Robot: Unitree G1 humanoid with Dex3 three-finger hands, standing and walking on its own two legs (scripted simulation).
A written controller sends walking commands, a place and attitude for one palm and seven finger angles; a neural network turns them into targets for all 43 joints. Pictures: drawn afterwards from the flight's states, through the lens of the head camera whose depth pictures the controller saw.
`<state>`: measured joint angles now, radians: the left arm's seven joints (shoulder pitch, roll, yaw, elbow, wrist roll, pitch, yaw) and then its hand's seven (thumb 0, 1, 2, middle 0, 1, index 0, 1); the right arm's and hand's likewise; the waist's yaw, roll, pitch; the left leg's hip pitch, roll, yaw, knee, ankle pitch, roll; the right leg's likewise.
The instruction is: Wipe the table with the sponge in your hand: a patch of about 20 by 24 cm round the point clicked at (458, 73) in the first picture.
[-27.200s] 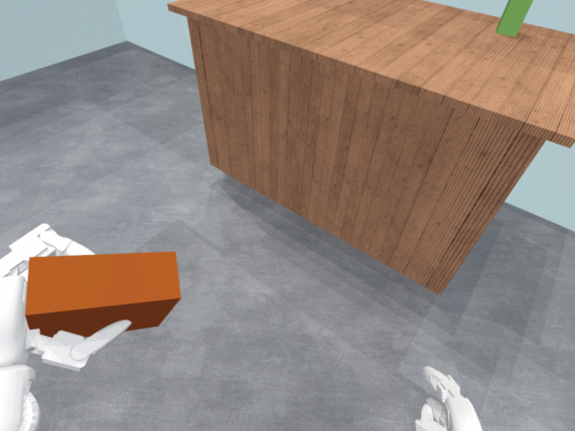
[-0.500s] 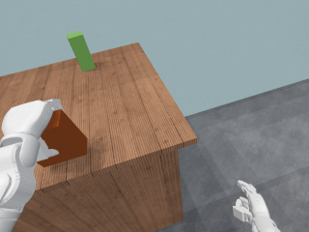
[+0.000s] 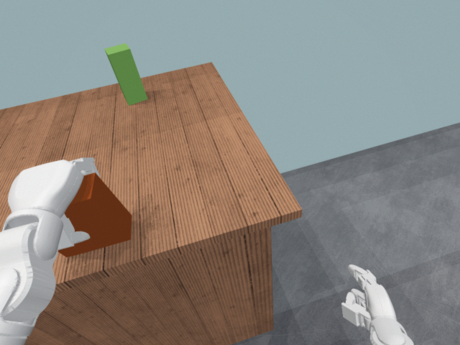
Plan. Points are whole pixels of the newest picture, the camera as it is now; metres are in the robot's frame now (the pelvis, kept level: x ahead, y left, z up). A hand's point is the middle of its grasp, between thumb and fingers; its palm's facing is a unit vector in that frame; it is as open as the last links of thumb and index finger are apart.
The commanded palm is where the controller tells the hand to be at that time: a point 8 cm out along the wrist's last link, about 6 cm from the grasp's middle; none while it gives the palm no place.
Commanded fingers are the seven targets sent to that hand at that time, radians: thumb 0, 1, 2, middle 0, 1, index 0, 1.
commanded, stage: lower the sponge onto the table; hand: left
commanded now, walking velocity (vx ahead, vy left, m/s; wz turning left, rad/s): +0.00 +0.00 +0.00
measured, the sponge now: (87, 224) +0.24 +0.29 +0.12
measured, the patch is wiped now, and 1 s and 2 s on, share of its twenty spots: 0.05 0.15 0.65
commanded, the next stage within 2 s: wipe forward along the first lane in 0.18 s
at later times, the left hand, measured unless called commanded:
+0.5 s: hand (74, 202) +0.25 +0.30 +0.17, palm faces +0.09 -0.03 -1.00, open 9.7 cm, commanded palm +0.23 +0.30 +0.22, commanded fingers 0.00 0.10 1.30 -1.20 -1.60 -1.20 -1.60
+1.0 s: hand (79, 187) +0.29 +0.31 +0.16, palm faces +0.01 +0.01 -1.00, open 9.7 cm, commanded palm +0.27 +0.32 +0.20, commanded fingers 0.00 0.10 1.30 -1.20 -1.60 -1.20 -1.60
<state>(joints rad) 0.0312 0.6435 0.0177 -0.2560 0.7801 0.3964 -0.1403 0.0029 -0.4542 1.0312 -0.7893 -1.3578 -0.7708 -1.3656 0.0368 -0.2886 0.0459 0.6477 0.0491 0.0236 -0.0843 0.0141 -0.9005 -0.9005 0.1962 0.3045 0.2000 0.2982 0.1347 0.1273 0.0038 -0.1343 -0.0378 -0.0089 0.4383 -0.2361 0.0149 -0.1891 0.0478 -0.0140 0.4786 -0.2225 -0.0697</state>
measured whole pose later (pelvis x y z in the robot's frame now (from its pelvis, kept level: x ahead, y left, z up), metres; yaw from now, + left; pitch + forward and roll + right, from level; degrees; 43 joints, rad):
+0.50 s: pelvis +0.00 +0.01 +0.00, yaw +1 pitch -4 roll +1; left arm -0.04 0.60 -0.04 -0.19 0.84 0.44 -0.14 -0.01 -0.48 1.06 -0.80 -1.35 -0.78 -1.35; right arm 0.03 -0.28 0.06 0.66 0.05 0.04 -0.08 0.01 -0.90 -0.90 0.20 0.30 0.20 0.30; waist 0.14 0.13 -0.01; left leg -0.13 -0.05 -0.02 0.41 -0.22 0.03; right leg -0.18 0.03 -0.02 0.45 -0.21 -0.06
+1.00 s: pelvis +0.00 -0.01 +0.00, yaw +2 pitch -2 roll +1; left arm -0.22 0.66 0.02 0.14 0.84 0.27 -0.16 0.01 -0.51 1.10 -0.81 -1.35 -0.79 -1.34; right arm 0.13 -0.32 0.03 0.69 0.06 0.05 -0.10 0.01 -0.90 -0.90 0.20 0.30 0.20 0.30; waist 0.09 0.13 -0.01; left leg -0.19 -0.03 -0.05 0.46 -0.24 0.01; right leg -0.22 0.06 -0.05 0.47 -0.22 -0.09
